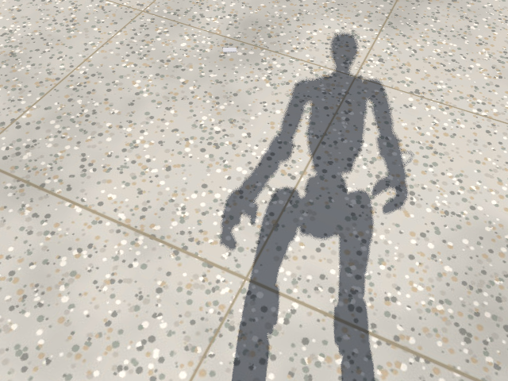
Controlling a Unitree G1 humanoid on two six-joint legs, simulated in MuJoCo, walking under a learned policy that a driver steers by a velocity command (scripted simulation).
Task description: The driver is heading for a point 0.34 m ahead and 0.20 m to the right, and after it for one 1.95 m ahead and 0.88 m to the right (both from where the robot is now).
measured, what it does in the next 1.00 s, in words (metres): walks ahead, turning right: right foot, then left foot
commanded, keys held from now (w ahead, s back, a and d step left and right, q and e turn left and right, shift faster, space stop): w+e+shift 0.22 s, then e+shift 0.58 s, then q+shift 0.20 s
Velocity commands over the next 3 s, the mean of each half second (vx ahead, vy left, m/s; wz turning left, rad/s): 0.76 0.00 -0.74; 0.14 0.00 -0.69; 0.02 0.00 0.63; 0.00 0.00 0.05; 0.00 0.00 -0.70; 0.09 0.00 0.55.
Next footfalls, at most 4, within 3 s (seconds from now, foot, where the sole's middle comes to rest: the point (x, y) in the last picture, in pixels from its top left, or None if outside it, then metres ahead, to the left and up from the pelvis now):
0.34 right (307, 351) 0.53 -0.13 -0.75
0.82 left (291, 269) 0.77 -0.10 -0.75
1.14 right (329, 344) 0.55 -0.19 -0.75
1.56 left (253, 278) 0.74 0.01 -0.75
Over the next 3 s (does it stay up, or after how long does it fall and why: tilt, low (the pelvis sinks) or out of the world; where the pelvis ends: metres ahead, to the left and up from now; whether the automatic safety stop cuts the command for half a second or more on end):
stays up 0.71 -0.17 0.03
